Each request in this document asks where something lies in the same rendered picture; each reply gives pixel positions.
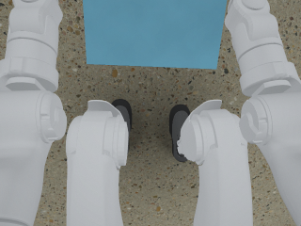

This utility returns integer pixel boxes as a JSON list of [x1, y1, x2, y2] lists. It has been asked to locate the carton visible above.
[[83, 0, 228, 70]]

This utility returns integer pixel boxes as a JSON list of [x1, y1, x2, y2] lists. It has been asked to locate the robot shin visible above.
[[66, 100, 124, 158], [177, 99, 248, 161]]

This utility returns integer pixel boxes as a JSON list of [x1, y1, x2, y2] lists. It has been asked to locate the left robot upper arm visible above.
[[0, 89, 67, 226]]

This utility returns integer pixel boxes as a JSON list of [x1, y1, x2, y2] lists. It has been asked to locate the robot left forearm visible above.
[[0, 0, 63, 93]]

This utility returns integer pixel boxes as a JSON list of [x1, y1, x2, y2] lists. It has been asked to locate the right robot shin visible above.
[[177, 99, 248, 161]]

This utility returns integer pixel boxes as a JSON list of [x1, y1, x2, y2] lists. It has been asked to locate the right robot upper arm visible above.
[[239, 91, 301, 226]]

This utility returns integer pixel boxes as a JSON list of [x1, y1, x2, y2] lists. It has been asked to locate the robot right forearm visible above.
[[224, 0, 301, 97]]

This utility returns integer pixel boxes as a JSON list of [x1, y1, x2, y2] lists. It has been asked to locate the left robot shin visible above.
[[66, 100, 124, 158]]

